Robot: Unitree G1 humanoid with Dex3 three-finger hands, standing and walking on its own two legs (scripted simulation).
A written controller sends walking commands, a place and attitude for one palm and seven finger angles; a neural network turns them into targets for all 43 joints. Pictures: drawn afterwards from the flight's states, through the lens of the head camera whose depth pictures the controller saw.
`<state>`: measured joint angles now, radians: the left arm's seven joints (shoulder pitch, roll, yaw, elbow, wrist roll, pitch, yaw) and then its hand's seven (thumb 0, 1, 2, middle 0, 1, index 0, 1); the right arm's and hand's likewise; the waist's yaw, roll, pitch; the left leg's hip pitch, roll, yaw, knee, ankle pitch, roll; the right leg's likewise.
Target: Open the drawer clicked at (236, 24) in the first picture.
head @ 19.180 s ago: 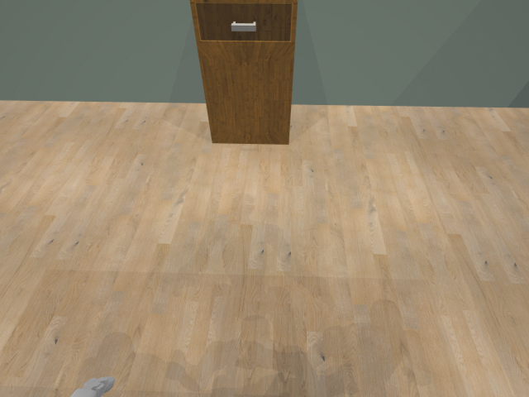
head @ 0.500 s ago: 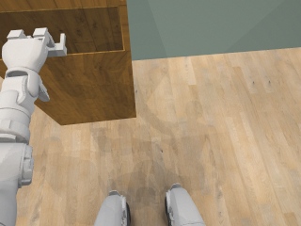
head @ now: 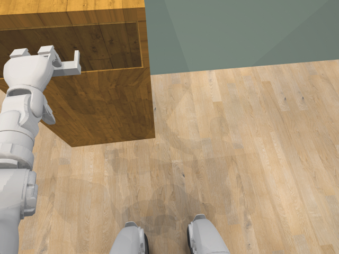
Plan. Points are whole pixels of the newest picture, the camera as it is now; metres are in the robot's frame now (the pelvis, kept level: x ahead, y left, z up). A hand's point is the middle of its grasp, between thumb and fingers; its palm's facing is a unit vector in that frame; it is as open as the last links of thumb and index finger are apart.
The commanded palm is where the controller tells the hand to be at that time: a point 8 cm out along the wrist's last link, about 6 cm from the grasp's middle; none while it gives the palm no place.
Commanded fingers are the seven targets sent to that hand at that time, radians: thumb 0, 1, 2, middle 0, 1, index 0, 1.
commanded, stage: lift the fingers back up to retry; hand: left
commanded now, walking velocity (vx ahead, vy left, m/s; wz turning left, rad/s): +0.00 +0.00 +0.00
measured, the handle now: (58, 62) +0.60 +0.26 +0.00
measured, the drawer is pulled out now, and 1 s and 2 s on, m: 0.00 0.00 0.00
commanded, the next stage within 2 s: re-aim the fingers above the handle in 0.46 s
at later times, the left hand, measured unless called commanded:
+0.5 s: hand (35, 78) +0.51 +0.27 +0.06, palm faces -0.14 -0.02 -0.99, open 13.9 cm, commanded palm +0.50 +0.27 +0.12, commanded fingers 0.00 -0.50 0.30 -0.30 -1.20 -0.30 -1.20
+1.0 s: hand (41, 76) +0.51 +0.25 +0.07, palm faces -0.09 -0.04 -1.00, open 13.9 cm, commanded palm +0.49 +0.26 +0.12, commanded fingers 0.00 -0.50 0.30 -0.30 -1.20 -0.30 -1.20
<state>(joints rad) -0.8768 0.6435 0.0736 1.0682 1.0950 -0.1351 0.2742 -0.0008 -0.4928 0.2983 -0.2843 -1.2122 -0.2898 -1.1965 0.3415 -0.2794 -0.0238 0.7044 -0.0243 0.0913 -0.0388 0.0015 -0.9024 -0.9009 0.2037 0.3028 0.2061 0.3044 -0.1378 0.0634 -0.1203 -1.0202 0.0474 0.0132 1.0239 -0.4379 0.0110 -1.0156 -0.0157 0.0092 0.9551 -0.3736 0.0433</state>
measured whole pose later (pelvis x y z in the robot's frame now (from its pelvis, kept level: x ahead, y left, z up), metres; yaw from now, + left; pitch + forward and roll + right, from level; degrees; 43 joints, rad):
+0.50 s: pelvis +0.04 +0.00 +0.03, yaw +0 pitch +21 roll -2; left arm -0.78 0.61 0.04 1.02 1.08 -0.16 0.20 0.00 -0.49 0.30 -0.31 -1.20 -0.31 -1.20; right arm 0.34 -0.27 -0.05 0.70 -0.02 0.11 -0.03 0.00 -0.90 -0.90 0.20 0.30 0.21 0.30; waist -0.10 0.06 -0.12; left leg -0.78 0.05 0.02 0.83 -0.42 0.00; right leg -0.77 -0.01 0.00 0.76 -0.36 0.04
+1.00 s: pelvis +0.04 -0.01 +0.03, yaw +1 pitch +19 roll -2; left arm -0.77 0.56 0.03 0.99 1.08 -0.16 0.23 0.00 -0.49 0.30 -0.32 -1.20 -0.32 -1.20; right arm 0.33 -0.26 -0.06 0.72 -0.03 0.12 -0.03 0.00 -0.90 -0.90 0.20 0.30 0.21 0.30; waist -0.10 0.05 -0.13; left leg -0.75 0.04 0.01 0.82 -0.41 0.00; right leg -0.74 -0.02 0.00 0.76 -0.35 0.03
